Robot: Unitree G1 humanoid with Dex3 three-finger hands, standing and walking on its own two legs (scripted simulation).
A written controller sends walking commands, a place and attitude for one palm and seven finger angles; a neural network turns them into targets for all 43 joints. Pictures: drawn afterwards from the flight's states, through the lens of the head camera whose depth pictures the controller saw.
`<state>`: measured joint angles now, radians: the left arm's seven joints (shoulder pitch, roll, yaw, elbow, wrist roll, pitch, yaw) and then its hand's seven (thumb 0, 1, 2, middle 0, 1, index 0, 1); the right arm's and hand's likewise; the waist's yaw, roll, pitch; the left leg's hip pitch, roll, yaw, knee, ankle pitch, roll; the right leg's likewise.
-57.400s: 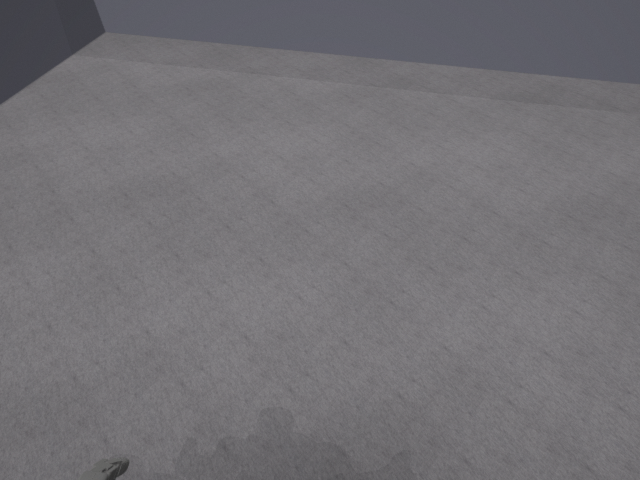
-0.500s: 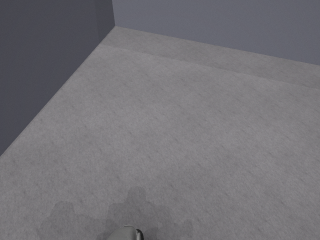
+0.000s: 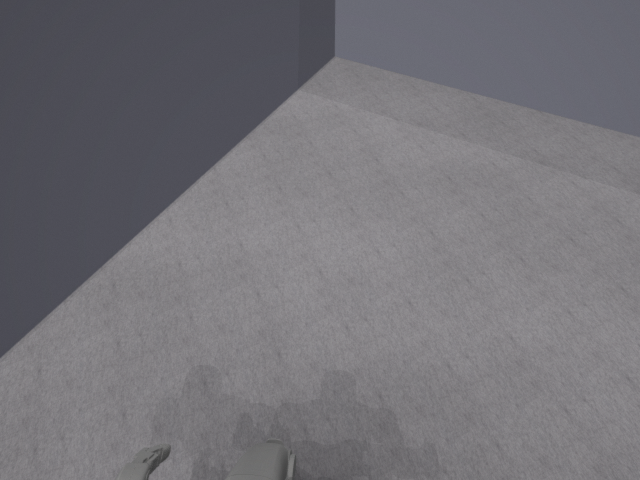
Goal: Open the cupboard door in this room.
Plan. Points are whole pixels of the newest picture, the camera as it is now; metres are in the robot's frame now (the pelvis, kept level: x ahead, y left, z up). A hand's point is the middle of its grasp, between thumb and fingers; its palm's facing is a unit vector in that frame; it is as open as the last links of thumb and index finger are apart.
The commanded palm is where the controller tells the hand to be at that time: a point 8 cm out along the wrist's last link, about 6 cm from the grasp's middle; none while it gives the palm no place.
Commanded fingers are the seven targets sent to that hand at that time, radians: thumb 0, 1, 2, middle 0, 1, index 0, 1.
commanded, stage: turn to face it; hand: left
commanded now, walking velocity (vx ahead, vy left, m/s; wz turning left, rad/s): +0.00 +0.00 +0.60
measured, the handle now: out of the picture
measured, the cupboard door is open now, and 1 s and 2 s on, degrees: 47 47 47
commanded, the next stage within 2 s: none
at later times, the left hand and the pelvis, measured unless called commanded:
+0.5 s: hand out of the picture +0.03 +0.22 -0.16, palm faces +0.34 -0.90 -0.28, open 7.4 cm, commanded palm none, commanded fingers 0.00 0.90 0.90 -0.20 -0.30 -0.20 -0.30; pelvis +0.02 -0.02 -0.01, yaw +19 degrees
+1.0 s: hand out of the picture -0.04 +0.19 -0.18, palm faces +0.61 -0.76 -0.23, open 7.4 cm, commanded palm none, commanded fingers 0.00 0.90 0.90 -0.20 -0.30 -0.20 -0.30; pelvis +0.02 -0.03 +0.00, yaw +38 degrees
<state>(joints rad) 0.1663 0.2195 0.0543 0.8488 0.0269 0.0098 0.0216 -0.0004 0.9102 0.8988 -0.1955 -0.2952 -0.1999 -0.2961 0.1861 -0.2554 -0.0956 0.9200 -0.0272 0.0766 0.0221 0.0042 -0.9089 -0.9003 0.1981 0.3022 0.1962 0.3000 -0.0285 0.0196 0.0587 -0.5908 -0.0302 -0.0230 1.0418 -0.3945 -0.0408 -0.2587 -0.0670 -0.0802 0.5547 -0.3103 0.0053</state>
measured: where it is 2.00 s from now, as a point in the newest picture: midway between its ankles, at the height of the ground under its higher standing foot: outside the picture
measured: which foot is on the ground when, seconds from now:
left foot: up 0.00-0.24, down 0.26-0.54, up 0.56-0.84, down 0.86-1.00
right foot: down 0.00-0.24, up 0.26-0.52, down 0.54-0.86, up 0.88-1.00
